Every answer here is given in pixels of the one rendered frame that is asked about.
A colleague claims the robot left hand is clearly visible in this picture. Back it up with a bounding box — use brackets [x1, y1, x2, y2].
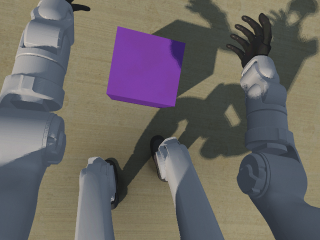
[65, 0, 91, 12]

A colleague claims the robot right forearm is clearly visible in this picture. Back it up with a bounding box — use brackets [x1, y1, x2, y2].
[240, 55, 308, 189]

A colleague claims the robot left upper arm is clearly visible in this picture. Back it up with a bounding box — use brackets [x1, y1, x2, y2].
[0, 107, 67, 240]

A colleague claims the robot right hand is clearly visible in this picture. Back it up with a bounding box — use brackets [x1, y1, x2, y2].
[226, 13, 272, 68]

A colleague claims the robot left forearm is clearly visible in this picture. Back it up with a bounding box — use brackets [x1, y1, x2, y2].
[0, 0, 75, 112]

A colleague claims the robot right upper arm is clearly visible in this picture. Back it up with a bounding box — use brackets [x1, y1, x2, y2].
[236, 152, 320, 240]

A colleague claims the robot right thigh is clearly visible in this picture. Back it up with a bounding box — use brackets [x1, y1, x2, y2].
[155, 142, 225, 240]

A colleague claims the carton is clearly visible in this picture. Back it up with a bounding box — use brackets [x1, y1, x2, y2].
[106, 26, 186, 108]

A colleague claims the robot right foot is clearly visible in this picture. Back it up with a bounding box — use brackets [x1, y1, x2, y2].
[150, 135, 167, 182]

